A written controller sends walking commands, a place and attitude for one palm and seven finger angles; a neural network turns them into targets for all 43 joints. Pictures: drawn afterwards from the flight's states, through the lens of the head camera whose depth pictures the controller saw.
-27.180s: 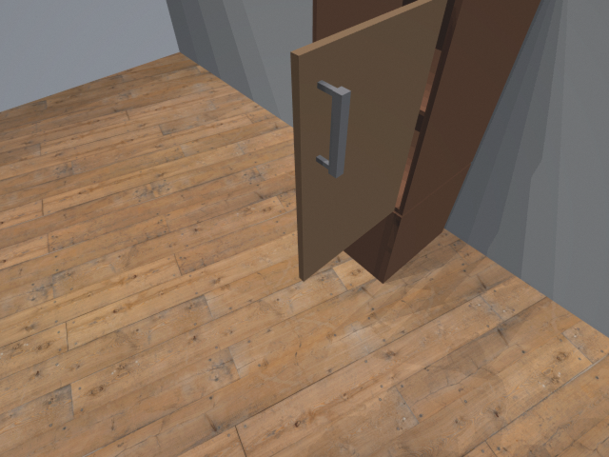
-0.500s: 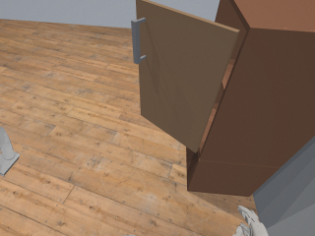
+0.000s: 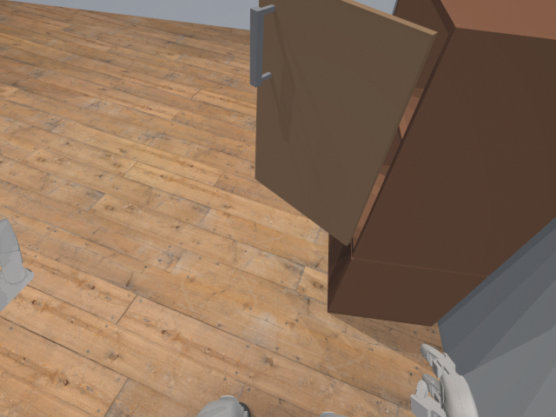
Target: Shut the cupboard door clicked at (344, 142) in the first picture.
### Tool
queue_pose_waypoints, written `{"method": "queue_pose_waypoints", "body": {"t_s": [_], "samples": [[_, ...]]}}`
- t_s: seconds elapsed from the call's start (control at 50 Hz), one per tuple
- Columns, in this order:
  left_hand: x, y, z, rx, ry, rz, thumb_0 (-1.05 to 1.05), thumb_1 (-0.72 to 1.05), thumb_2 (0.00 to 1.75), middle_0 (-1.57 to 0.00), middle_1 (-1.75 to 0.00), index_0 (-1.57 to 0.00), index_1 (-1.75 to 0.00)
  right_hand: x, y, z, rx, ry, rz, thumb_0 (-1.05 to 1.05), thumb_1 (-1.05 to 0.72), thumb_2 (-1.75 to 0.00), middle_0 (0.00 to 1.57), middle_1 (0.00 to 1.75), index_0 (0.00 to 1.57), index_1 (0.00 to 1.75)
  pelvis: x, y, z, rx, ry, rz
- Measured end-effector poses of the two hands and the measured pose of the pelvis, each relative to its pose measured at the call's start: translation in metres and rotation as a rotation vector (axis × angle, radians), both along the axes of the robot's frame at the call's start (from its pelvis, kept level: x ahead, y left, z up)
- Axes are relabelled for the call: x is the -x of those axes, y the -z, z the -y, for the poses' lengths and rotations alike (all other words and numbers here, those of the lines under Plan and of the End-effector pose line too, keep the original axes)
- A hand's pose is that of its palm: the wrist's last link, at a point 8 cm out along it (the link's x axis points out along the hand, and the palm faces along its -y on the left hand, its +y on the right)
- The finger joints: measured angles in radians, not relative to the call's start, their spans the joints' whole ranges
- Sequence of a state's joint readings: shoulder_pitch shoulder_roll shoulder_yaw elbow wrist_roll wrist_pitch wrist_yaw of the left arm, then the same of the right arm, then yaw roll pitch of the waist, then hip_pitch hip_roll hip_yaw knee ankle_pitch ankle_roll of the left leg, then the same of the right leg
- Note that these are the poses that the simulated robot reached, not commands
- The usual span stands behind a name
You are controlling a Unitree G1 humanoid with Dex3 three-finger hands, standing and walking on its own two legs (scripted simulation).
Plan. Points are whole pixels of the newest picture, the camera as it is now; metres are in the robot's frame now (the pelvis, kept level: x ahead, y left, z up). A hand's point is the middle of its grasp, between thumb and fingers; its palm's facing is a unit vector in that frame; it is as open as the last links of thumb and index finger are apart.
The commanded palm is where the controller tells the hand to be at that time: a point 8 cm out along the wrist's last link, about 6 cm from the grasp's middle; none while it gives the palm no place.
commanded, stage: step back with the hand held close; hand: left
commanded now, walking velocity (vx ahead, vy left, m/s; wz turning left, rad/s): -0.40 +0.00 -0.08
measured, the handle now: (262, 47) +0.82 +0.07 +0.13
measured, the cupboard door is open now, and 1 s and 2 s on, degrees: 54 54 54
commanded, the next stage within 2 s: stop stepping back and stand still in 0.20 s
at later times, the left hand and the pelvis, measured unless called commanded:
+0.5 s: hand out of the picture +0.14 +0.24 +0.19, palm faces +0.26 -0.83 -0.50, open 7.4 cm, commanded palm +0.07 +0.29 +0.20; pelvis -0.10 +0.01 +0.01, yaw -7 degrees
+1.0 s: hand out of the picture +0.11 +0.26 +0.19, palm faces +0.29 -0.83 -0.47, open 7.4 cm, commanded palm +0.06 +0.31 +0.20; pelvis -0.13 +0.03 +0.02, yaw -9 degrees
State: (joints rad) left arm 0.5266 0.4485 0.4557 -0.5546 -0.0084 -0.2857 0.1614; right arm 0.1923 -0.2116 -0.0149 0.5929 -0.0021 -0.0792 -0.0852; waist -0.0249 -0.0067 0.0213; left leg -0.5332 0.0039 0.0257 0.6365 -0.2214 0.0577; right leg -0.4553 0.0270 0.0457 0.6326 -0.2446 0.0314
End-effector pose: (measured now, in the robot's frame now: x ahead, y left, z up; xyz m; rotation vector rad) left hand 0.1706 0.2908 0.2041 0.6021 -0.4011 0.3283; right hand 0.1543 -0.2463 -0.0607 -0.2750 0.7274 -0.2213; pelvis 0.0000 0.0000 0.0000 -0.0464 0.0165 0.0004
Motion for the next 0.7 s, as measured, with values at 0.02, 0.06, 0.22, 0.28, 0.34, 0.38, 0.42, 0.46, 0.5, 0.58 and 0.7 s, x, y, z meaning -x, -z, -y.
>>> {"method": "queue_pose_waypoints", "body": {"t_s": [0.02,0.06,0.22,0.28,0.34,0.38,0.42,0.46,0.5,0.58,0.7], "samples": [[0.003,-0.002,-0.004,-0.012,-0.008,0.002,0.01,0.88,0.90,-0.22,-0.30,-0.22,-0.30,0.002,-0.001,-0.002,0.001,-0.001,0.008,0.01,-0.90,-0.90,0.20,0.30,0.21,0.30,0.003,0.000,-0.001,0.017,-0.014,0.002],[0.013,-0.009,-0.012,-0.029,-0.030,0.017,0.01,0.88,0.90,-0.22,-0.30,-0.22,-0.30,0.007,-0.001,-0.008,-0.006,-0.009,0.014,0.01,-0.90,-0.90,0.20,0.30,0.21,0.30,0.009,-0.002,0.000,0.046,-0.043,0.001],[0.057,0.002,-0.014,0.066,-0.104,-0.003,0.01,0.89,0.90,-0.21,-0.30,-0.21,-0.30,0.019,0.005,-0.025,-0.072,-0.083,0.036,0.01,-0.90,-0.90,0.20,0.30,0.21,0.30,0.041,-0.001,0.005,0.004,0.048,-0.040],[0.053,0.004,-0.002,0.135,-0.056,0.007,0.02,0.89,0.90,-0.21,-0.30,-0.21,-0.30,0.035,0.003,-0.028,-0.068,-0.072,0.006,0.01,-0.90,-0.90,0.20,0.30,0.21,0.30,0.050,-0.008,0.000,-0.012,0.069,-0.021],[0.042,-0.002,0.004,0.128,0.031,0.039,0.02,0.88,0.90,-0.21,-0.30,-0.21,-0.30,0.052,-0.003,-0.025,-0.048,-0.016,0.019,0.01,-0.90,-0.90,0.20,0.30,0.21,0.30,0.057,-0.007,-0.006,-0.010,0.080,-0.021],[0.037,-0.004,0.004,0.103,0.076,0.032,0.01,0.88,0.90,-0.22,-0.30,-0.21,-0.30,0.066,-0.009,-0.023,-0.049,0.027,0.039,0.01,-0.90,-0.90,0.20,0.30,0.21,0.30,0.069,-0.009,-0.007,-0.017,0.084,-0.015],[0.038,-0.004,0.003,0.080,0.099,-0.018,0.01,0.88,0.90,-0.22,-0.30,-0.21,-0.30,0.083,-0.017,-0.019,-0.053,0.058,0.069,0.01,-0.90,-0.90,0.20,0.30,0.21,0.30,0.081,-0.012,-0.008,-0.010,0.103,-0.011],[0.047,-0.004,0.004,0.051,0.111,-0.074,0.01,0.88,0.90,-0.22,-0.30,-0.21,-0.30,0.102,-0.023,-0.015,-0.057,0.086,0.090,0.01,-0.90,-0.90,0.20,0.30,0.21,0.30,0.090,-0.014,-0.008,-0.002,0.113,-0.009],[0.061,-0.003,0.006,0.022,0.114,-0.122,0.01,0.88,0.90,-0.22,-0.30,-0.21,-0.30,0.122,-0.024,-0.008,-0.054,0.108,0.090,0.01,-0.90,-0.90,0.20,0.30,0.21,0.30,0.099,-0.014,-0.007,-0.009,0.116,-0.009],[0.091,-0.003,0.005,0.017,0.100,-0.148,0.01,0.88,0.90,-0.22,-0.30,-0.21,-0.30,0.165,-0.015,0.004,-0.015,0.138,-0.005,0.01,-0.90,-0.90,0.20,0.30,0.21,0.30,0.110,-0.015,-0.010,-0.030,0.141,0.006],[0.099,0.009,-0.023,0.131,0.002,-0.026,0.01,0.88,0.90,-0.22,-0.30,-0.22,-0.30,0.213,0.005,0.009,0.057,0.181,-0.127,0.01,-0.90,-0.90,0.20,0.30,0.21,0.30,0.114,-0.008,-0.028,-0.007,0.117,0.024]]}}
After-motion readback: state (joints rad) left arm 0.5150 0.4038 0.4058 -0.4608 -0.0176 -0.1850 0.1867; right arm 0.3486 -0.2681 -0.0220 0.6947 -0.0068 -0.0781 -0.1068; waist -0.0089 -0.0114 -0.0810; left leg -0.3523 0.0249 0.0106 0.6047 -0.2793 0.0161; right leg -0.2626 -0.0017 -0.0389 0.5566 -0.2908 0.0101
